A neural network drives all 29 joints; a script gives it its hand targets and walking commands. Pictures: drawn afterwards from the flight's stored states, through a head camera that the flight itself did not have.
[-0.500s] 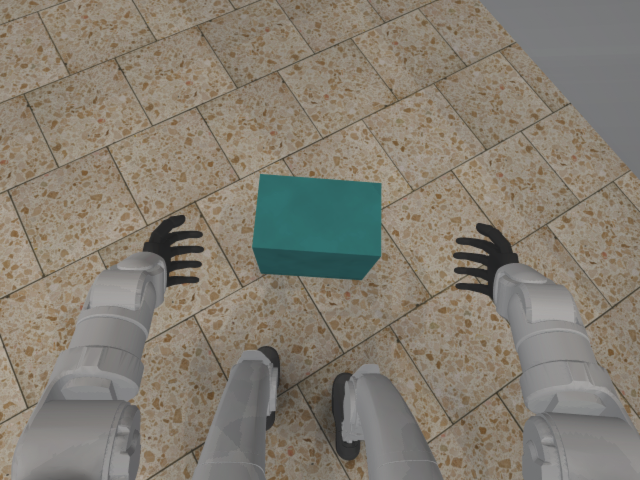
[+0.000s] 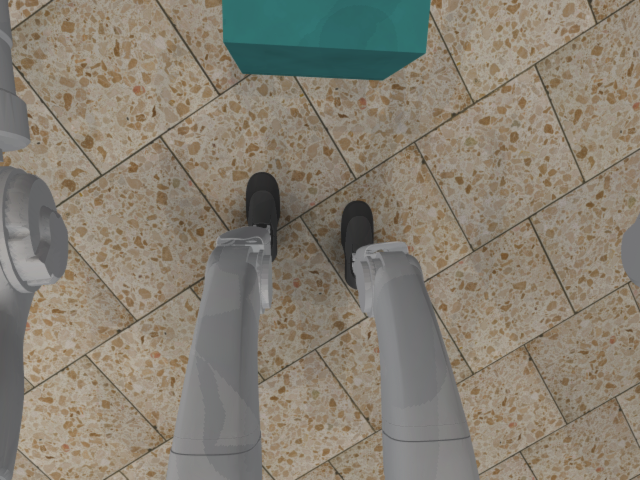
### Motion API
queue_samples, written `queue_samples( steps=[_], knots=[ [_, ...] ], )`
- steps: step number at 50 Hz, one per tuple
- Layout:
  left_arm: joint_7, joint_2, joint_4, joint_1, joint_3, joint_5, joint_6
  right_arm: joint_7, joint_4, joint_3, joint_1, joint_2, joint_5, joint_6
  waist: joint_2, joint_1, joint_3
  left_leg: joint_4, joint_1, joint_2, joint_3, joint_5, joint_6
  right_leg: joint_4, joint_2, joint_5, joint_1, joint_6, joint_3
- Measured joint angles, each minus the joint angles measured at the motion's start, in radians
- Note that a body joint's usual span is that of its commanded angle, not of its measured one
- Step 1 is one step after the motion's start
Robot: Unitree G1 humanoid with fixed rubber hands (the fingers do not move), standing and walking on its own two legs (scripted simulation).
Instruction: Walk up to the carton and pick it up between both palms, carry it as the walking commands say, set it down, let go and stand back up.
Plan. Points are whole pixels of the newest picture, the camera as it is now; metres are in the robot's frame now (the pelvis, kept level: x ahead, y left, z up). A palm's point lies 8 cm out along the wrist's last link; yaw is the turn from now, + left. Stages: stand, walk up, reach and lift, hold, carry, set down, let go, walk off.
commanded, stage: reach and lift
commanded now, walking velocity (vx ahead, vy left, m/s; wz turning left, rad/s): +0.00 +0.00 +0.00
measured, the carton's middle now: (320, 6) +0.63 -0.02 -0.51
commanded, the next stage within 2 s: none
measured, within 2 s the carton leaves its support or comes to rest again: neither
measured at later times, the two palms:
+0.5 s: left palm out of the picture +0.67 +0.20 -0.14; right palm out of the picture +0.64 -0.29 -0.14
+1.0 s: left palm out of the picture +0.65 +0.23 -0.32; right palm out of the picture +0.63 -0.24 -0.34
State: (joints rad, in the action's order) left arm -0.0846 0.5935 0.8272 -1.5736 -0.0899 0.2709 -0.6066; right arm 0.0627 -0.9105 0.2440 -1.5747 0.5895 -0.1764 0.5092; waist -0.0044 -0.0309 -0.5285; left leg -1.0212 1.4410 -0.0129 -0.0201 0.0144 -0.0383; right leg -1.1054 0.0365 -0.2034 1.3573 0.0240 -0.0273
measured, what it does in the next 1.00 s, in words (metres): lowers itself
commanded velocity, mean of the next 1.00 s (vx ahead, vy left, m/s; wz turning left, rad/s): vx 0.00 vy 0.00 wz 0.00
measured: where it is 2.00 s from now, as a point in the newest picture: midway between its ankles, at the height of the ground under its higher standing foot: (306, 250)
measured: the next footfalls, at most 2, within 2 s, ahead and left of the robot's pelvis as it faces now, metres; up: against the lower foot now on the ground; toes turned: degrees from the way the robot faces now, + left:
none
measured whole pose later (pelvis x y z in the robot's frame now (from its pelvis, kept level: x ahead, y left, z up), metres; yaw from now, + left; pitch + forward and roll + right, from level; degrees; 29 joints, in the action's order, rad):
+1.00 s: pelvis +0.12 -0.05 -0.12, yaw +0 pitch +39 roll +4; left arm 0.08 0.59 0.69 -1.31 -0.37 0.15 -0.24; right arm -0.14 -0.47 0.11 -1.22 0.36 -0.17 0.33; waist 0.10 -0.01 -0.53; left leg -1.71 1.82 -0.05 -0.04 0.53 0.03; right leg -1.80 0.10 -0.71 1.75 -0.07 0.02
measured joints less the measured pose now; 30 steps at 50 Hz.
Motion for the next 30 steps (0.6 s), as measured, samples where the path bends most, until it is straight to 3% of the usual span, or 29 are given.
queue_samples(
  steps=[2, 5, 9, 13, 16, 20, 23, 26, 28, 30],
  knots=[
    [-0.007, -0.019, -0.015, -0.016, 0.021, 0.0, 0.016, -0.006, 0.024, 0.02, -0.03, 0.047, -0.041, -0.023, -0.03, 0.016, 0.001, -0.054, 0.029, -0.005, -0.021, 0.035, -0.012, -0.036, 0.001, -0.034, 0.015, 0.0, -0.018],
    [0.007, -0.011, 0.079, -0.107, -0.012, -0.028, 0.002, 0.024, -0.101, 0.005, -0.139, 0.092, -0.027, -0.027, -0.023, 0.027, 0.004, -0.095, 0.062, -0.012, -0.012, 0.164, -0.005, -0.086, -0.005, -0.173, 0.053, -0.006, -0.008],
    [0.012, 0.045, -0.033, -0.077, 0.003, -0.012, 0.036, 0.028, -0.067, -0.003, -0.078, 0.047, -0.039, -0.047, 0.007, 0.01, 0.002, -0.051, 0.023, -0.006, -0.004, 0.084, -0.003, -0.031, 0.0, -0.051, 0.016, -0.006, 0.001],
    [0.068, 0.059, 0.141, -0.167, -0.026, -0.05, 0.079, 0.023, -0.117, 0.028, -0.097, 0.033, -0.02, -0.072, -0.015, -0.001, 0.006, -0.082, 0.02, -0.015, -0.017, 0.165, -0.006, -0.05, -0.006, -0.135, 0.001, -0.007, -0.012],
    [0.087, 0.042, 0.091, -0.123, -0.04, -0.076, 0.125, 0.014, -0.015, 0.062, -0.066, 0.027, -0.002, -0.122, -0.041, 0.004, 0.005, -0.068, 0.005, -0.018, -0.018, 0.186, -0.005, -0.03, -0.008, -0.153, -0.018, -0.008, -0.011],
    [0.119, -0.019, 0.069, -0.018, -0.092, -0.116, 0.212, 0.011, -0.008, 0.095, 0.024, -0.008, 0.028, -0.202, -0.051, 0.006, 0.007, -0.083, -0.025, -0.013, -0.013, 0.236, -0.001, -0.033, -0.003, -0.195, -0.051, -0.012, -0.005],
    [0.124, -0.077, -0.044, 0.096, -0.147, -0.135, 0.262, 0.004, 0.07, 0.125, 0.155, -0.055, 0.044, -0.244, -0.047, 0.007, 0.005, -0.09, -0.033, -0.002, -0.022, 0.253, 0.011, -0.029, 0.012, -0.194, -0.059, -0.019, -0.005],
    [0.12, -0.14, -0.094, 0.16, -0.206, -0.144, 0.317, -0.013, 0.145, 0.123, 0.247, -0.068, 0.028, -0.292, -0.05, 0.043, 0.006, -0.128, 0.005, 0.009, -0.053, 0.219, 0.034, -0.051, 0.045, -0.132, -0.015, -0.023, 0.002],
    [0.119, -0.154, -0.085, 0.184, -0.262, -0.176, 0.338, -0.024, 0.191, 0.103, 0.271, -0.08, 0.026, -0.299, -0.041, 0.059, 0.007, -0.157, 0.036, 0.003, -0.068, 0.198, 0.042, -0.084, 0.061, -0.098, 0.031, -0.023, 0.021],
    [0.121, -0.132, -0.084, 0.216, -0.31, -0.202, 0.353, -0.037, 0.259, 0.058, 0.285, -0.111, 0.021, -0.288, 0.005, 0.044, 0.007, -0.18, 0.054, -0.018, -0.048, 0.2, 0.027, -0.136, 0.058, -0.123, 0.069, -0.017, 0.064]
  ],
)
